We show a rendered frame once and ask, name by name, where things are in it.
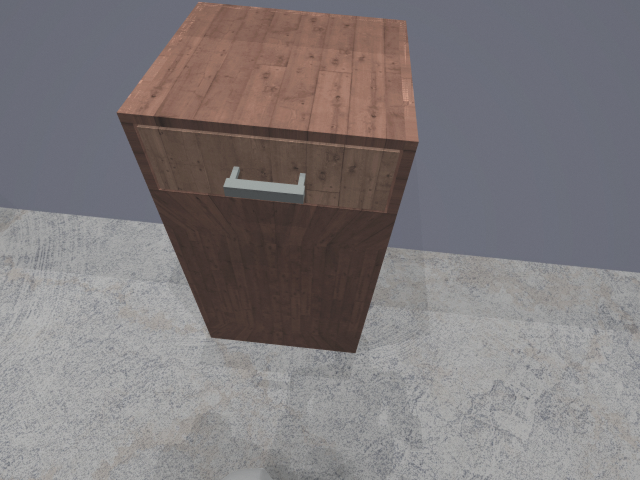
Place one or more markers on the cabinet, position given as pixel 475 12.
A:
pixel 300 275

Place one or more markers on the handle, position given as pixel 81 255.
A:
pixel 234 187

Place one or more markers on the drawer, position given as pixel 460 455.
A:
pixel 336 174

